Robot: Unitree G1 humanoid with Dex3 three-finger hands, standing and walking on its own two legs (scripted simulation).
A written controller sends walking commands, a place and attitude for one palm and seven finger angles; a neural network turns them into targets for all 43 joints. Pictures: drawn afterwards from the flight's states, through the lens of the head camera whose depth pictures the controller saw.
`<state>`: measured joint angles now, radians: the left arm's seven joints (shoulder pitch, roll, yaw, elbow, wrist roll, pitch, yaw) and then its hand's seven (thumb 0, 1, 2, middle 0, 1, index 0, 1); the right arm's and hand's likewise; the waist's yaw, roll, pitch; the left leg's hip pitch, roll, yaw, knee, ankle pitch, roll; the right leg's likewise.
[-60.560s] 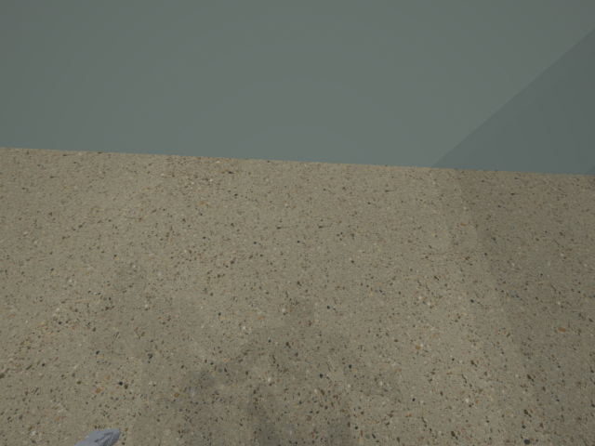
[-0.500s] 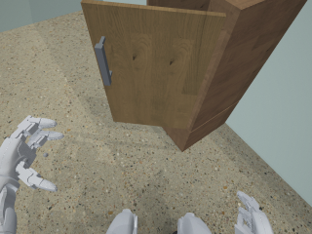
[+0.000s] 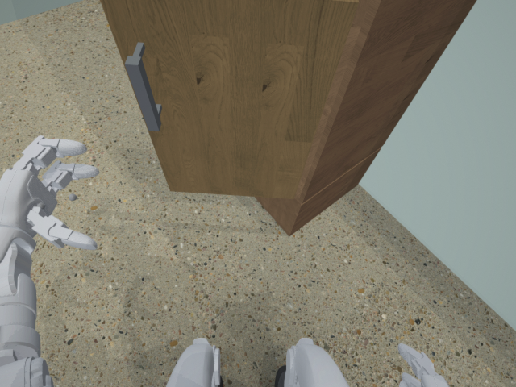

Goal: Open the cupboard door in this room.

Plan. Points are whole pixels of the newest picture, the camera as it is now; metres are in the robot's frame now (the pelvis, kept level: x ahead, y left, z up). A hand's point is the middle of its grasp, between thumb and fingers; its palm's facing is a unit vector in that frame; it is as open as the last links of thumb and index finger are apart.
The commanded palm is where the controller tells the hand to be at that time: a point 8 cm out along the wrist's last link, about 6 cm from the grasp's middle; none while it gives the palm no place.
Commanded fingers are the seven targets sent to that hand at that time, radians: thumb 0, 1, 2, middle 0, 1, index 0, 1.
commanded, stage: move the hooked fingers beside the handle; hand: left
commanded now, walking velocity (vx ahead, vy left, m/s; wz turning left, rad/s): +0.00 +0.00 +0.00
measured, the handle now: (147, 89) +0.61 +0.21 +0.04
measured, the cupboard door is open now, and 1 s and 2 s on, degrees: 49 49 49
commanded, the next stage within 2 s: slide the fingers in behind the handle in 1.88 s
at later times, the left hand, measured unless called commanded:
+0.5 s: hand (89, 154) +0.45 +0.27 +0.05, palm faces -0.05 -1.00 -0.03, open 14.0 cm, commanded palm +0.44 +0.31 +0.05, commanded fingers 0.00 -0.50 0.30 -0.30 -1.20 -0.30 -1.20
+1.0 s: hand (101, 114) +0.53 +0.27 +0.06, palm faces -0.05 -1.00 -0.03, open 14.0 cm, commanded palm +0.53 +0.30 +0.04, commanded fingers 0.00 -0.50 0.30 -0.30 -1.20 -0.30 -1.20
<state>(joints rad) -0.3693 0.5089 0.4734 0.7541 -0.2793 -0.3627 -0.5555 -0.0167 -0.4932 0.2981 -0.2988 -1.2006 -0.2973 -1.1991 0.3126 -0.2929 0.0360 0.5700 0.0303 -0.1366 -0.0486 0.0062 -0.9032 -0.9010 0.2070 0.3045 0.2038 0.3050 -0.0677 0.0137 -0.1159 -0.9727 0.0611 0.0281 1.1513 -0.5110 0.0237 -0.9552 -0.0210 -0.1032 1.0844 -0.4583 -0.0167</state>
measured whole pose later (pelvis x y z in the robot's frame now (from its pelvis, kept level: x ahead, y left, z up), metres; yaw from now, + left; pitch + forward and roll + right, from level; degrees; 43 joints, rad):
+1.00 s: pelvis -0.01 +0.01 -0.03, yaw -2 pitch +28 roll -6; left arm -1.04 0.83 0.52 1.27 -0.07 -0.35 -0.50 -0.02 -0.49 0.30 -0.30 -1.20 -0.30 -1.20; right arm 0.38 -0.31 0.09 0.60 -0.01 0.04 -0.03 0.00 -0.90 -0.90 0.21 0.30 0.20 0.30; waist -0.23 0.03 -0.09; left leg -1.24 0.08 0.00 1.28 -0.52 0.05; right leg -1.19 0.00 -0.12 1.15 -0.44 0.00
